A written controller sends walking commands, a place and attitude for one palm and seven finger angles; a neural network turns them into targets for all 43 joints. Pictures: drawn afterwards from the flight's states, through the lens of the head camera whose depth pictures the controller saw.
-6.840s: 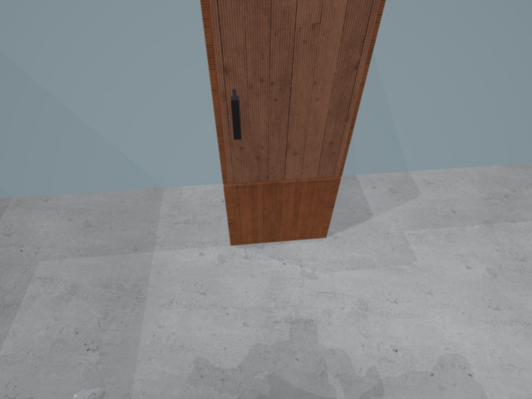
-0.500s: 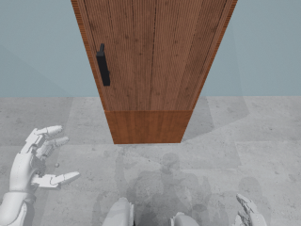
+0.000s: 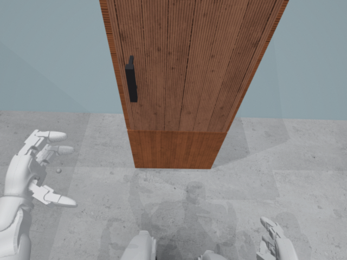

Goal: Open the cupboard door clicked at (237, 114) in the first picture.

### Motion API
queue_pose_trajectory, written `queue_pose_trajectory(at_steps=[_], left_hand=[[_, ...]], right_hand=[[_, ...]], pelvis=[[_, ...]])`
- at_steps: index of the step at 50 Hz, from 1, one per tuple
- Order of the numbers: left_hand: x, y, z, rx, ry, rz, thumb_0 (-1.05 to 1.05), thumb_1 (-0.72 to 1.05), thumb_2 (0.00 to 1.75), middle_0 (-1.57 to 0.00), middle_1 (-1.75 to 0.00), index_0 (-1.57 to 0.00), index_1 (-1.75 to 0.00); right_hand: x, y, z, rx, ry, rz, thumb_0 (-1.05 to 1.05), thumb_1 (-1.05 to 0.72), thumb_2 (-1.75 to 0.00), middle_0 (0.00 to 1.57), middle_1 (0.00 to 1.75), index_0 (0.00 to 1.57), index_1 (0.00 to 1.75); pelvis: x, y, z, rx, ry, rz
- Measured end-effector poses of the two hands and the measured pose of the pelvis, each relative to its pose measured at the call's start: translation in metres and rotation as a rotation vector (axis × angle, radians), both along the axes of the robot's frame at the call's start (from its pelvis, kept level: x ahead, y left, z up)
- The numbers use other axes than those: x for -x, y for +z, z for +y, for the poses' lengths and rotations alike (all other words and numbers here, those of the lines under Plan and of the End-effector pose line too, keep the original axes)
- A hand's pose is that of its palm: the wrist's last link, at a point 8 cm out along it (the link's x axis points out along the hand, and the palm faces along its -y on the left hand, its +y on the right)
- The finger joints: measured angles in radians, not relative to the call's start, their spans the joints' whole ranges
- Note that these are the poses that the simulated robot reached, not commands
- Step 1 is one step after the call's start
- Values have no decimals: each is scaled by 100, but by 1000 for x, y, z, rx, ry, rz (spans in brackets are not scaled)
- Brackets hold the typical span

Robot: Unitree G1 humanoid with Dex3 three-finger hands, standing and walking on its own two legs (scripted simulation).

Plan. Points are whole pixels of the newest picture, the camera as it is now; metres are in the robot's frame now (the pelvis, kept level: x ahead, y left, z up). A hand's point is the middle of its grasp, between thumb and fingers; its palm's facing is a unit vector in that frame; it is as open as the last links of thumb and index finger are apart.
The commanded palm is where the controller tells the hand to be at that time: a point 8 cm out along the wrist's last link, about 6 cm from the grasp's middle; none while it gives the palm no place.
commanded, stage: raise the hand with hooked fingers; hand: left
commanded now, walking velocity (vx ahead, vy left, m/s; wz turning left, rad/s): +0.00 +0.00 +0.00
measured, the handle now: (132, 79) +0.59 +0.17 +0.03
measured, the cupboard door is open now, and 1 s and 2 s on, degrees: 0 0 0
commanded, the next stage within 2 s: move the hooked fingers beside the handle in 0.60 s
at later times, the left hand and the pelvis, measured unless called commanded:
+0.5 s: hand (67, 163) +0.30 +0.25 +0.05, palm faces +0.07 -1.00 -0.05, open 14.0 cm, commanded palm +0.27 +0.30 +0.05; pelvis +0.00 -0.01 +0.00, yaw -1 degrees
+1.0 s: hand (79, 146) +0.34 +0.24 +0.05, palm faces +0.06 -1.00 -0.03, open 14.0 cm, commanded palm +0.31 +0.29 +0.05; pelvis +0.01 -0.02 -0.01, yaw +0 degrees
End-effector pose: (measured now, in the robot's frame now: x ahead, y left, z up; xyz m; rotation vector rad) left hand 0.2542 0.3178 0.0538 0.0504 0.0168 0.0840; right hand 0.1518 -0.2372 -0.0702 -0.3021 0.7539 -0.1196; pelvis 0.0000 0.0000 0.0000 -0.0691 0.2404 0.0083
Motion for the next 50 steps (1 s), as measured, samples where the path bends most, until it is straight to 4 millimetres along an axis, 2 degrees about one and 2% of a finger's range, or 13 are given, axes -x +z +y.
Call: queue_pose_trajectory(at_steps=[8, 15, 38, 44, 50], left_hand=[[-13, 4, 4, 0, -9, 2, -1, -50, 30, -30, -120, -30, -120], [-16, 5, -4, 6, -20, 2, -1, -50, 30, -30, -120, -30, -120], [-19, 2, -16, 8, -3, -3, -1, -50, 30, -30, -120, -31, -120], [-36, -1, -17, 17, -1, -11, -1, -50, 30, -30, -120, -31, -120], [-62, 1, -23, 19, -24, -15, -1, -50, 30, -30, -120, -31, -120]], right_hand=[[19, -2, -17, 23, -43, 49, 1, -90, -90, 21, 30, 21, 30], [26, -2, -26, 23, -67, 56, 1, -90, -90, 21, 30, 21, 30], [4, -8, -28, -7, -39, 26, 1, -90, -90, 21, 30, 21, 30], [5, -13, -31, 11, -37, 45, 1, -90, -90, 21, 30, 21, 30], [15, -17, -34, 14, -63, 78, 1, -90, -90, 21, 30, 21, 30]], pelvis=[[0, 2, -3, -4, -5, 1], [-2, 3, -7, -10, -12, 4], [-6, -1, -18, -19, -10, 11], [-5, -4, -19, -16, -6, 19], [-5, -5, -19, -17, -13, 29]])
